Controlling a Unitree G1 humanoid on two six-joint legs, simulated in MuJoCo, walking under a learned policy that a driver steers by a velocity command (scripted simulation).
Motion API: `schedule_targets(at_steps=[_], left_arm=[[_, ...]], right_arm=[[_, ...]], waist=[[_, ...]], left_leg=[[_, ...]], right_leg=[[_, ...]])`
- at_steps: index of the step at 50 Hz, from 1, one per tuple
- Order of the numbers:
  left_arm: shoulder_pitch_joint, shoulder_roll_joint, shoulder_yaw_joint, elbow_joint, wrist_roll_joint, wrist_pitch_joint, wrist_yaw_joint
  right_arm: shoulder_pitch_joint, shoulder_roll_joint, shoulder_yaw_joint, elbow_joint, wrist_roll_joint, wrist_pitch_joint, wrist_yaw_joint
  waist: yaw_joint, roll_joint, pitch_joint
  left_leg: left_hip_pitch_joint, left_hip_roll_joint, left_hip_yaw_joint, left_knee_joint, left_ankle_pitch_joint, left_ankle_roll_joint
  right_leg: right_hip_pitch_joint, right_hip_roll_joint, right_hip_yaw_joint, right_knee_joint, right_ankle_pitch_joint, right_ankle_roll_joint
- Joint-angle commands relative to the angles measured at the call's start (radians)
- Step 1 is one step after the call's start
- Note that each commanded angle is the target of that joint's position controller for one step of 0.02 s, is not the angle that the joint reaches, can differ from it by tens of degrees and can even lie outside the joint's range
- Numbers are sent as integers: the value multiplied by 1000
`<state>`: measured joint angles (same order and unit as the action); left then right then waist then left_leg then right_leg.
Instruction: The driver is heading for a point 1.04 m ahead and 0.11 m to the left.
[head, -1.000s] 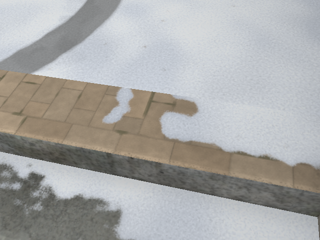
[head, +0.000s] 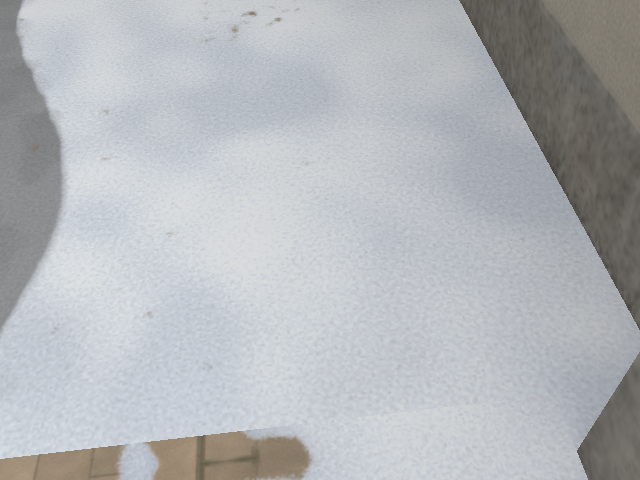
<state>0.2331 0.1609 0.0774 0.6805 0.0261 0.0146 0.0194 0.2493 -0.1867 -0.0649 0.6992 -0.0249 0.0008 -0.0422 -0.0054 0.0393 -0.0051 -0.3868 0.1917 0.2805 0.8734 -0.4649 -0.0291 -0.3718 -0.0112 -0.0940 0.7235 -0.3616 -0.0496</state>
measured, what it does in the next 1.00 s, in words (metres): steps on the spot: left foot, then left foot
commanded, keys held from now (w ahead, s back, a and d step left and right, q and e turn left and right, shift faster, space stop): e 0.12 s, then no key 0.06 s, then q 0.80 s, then no key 0.02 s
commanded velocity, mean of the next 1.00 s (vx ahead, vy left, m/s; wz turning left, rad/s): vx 0.01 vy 0.00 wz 0.15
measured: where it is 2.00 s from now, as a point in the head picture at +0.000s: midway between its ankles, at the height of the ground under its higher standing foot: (405, 474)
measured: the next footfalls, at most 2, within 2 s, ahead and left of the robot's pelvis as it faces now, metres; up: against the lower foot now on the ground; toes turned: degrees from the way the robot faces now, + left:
left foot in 0.36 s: +0.07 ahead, +0.11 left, +0.00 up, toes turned -3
left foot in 0.90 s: +0.02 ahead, +0.14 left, +0.00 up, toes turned +13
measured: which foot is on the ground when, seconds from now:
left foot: up 0.00-0.34, down 0.36-0.64, up 0.66-0.88, down 0.90-1.00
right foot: down 0.00-0.90, up 0.92-1.00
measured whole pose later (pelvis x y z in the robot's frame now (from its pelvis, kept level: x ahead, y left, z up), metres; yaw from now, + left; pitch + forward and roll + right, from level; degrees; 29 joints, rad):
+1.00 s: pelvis -0.01 +0.05 +0.01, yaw +15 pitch +2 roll +0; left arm 0.23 0.24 0.06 0.67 0.02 0.04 0.04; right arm 0.23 -0.19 -0.06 0.60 -0.02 0.02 -0.01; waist -0.01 -0.05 0.02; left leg -0.35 -0.07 0.01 0.63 -0.31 0.08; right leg -0.49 -0.06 -0.03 1.16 -0.47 0.06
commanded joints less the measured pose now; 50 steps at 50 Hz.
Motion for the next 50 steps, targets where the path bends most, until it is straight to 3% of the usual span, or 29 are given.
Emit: schedule_targets(at_steps=[1,4,5,7,10,13,15,17,18,19,20,23,27,31,32,33,34,35,36,38,40,42,43,44,45,46,47,48,50], left_arm=[[122,211,62,-86,1,-14,25],[-39,149,28,-131,2,3,45],[-21,136,19,-130,2,1,43],[21,135,17,-124,4,-10,46],[31,105,-2,-126,14,-35,57],[18,76,-21,-116,22,-37,55],[74,65,-28,-73,14,-31,46],[53,93,-15,-62,-8,-29,35],[59,72,-15,-73,-10,-30,26],[102,27,-24,-80,-27,-27,17],[87,50,-22,-69,-21,-21,22],[42,64,-7,-64,-12,-24,30],[64,60,0,-50,-18,-34,34],[81,83,6,-60,-8,-28,41],[91,109,11,-66,-1,-23,44],[98,150,21,-69,8,-21,49],[75,161,20,-90,14,-24,55],[74,154,13,-96,26,-29,62],[33,166,14,-98,31,-36,65],[-48,153,2,-109,29,-48,69],[0,157,-6,-95,19,-32,73],[43,210,12,-81,12,-11,63],[34,235,21,-75,3,-5,52],[74,225,23,-49,-2,-3,35],[80,197,17,-51,-4,0,20],[-26,129,-9,-153,-24,3,17],[-37,128,-9,-130,-16,8,27],[-46,129,-7,-113,-12,8,24],[-101,138,-6,-129,9,1,11]], right_arm=[[-43,-38,-16,-92,12,13,5],[-91,-44,-24,-98,3,2,13],[-104,-59,-23,-107,-8,4,20],[-79,-36,-14,-98,-10,11,22],[-55,-9,5,-83,2,26,15],[-27,26,25,-57,28,34,5],[22,36,26,-19,34,37,2],[8,15,17,-34,14,21,5],[6,-31,8,-57,-6,-2,8],[-48,-76,-1,-76,-8,-9,11],[-82,-67,-6,-100,6,-16,19],[-84,-68,-18,-106,9,-15,10],[-34,-78,-39,-98,13,-12,7],[-76,-81,-45,-131,17,3,13],[-89,-68,-41,-142,17,6,12],[-73,-54,-38,-138,12,8,14],[-48,-73,-47,-125,0,7,11],[-46,-78,-53,-118,-4,11,11],[-38,-56,-48,-117,-4,17,11],[-48,-58,-41,-136,-6,33,20],[-111,-40,-20,-162,15,34,56],[-98,-49,-17,-155,32,36,63],[-42,-44,-17,-133,32,33,55],[-2,-65,-23,-111,25,26,46],[47,-134,-42,-115,3,8,44],[91,-273,-78,-144,-5,1,30],[121,-244,-76,-160,-3,-5,25],[49,-204,-62,-165,-2,-1,18],[-47,-161,-40,-184,4,-3,11]], waist=[[75,-229,-59],[14,-177,-27],[12,-105,-31],[14,-81,-64],[16,-131,-105],[17,-216,-94],[35,-208,-100],[10,-98,-35],[16,14,-42],[70,160,-60],[44,201,-40],[23,143,2],[6,101,-47],[19,-63,-29],[29,-146,-23],[36,-269,-35],[48,-278,-57],[38,-127,-43],[5,-88,-40],[-23,-109,-37],[28,-166,-2],[51,-238,-24],[17,-245,-55],[6,-157,-70],[-26,4,-87],[-72,323,-109],[-92,156,-141],[-52,69,-73],[-12,23,-8]], left_leg=[[-285,-99,-242,490,-51,-64],[-284,-124,-274,606,131,-37],[-332,-133,-295,565,139,-31],[-353,-154,-291,521,155,-22],[-249,-163,-277,386,156,-16],[-17,-162,-244,-23,35,19],[128,-181,-218,-232,91,36],[210,-199,-230,-469,267,51],[260,-80,-393,-513,454,59],[216,12,-512,-520,563,139],[107,44,-610,-580,442,185],[97,-29,-577,-558,326,177],[127,-57,-587,-472,428,195],[-68,-154,-516,-334,267,152],[-158,-212,-441,-224,191,123],[-197,-282,-313,-11,65,84],[-210,-265,-257,290,-117,54],[-239,-225,-298,458,-143,36],[-227,-189,-342,531,-85,37],[-210,-176,-318,457,4,41],[-194,-190,-240,45,-82,46],[-77,-235,-164,-199,-52,55],[49,-256,-124,-328,103,65],[160,-279,-146,-421,241,73],[334,-168,-350,-473,348,98],[365,132,-801,-537,672,259],[299,175,-869,-556,683,364],[219,134,-779,-537,575,379],[176,36,-668,-516,473,306]], right_leg=[[155,-344,533,-379,558,-299],[72,-215,370,-323,507,-253],[123,-204,386,-308,486,-228],[201,-196,381,-286,543,-222],[210,-202,329,-290,666,-213],[150,-157,236,-319,619,-160],[145,-180,263,-341,513,-158],[81,-136,240,-282,336,-100],[19,-92,210,-184,246,-51],[-9,-4,124,-178,50,2],[58,8,89,-154,14,38],[55,24,64,-156,44,48],[55,31,50,-151,42,46],[115,-39,114,-209,35,-13],[159,-125,202,-278,73,-57],[180,-276,342,-371,180,-149],[145,-432,454,-409,354,-282],[121,-441,413,-391,446,-324],[85,-410,351,-364,436,-304],[94,-307,199,-317,385,-208],[203,-222,98,-294,310,-138],[246,-243,74,-235,420,-122],[210,-254,40,-172,483,-91],[143,-230,-8,-77,456,-51],[-53,-190,-57,111,204,14],[-317,-20,-51,299,-257,102],[-264,-29,106,507,-259,122],[-283,-43,125,599,-167,127],[-333,-59,148,571,-60,112]])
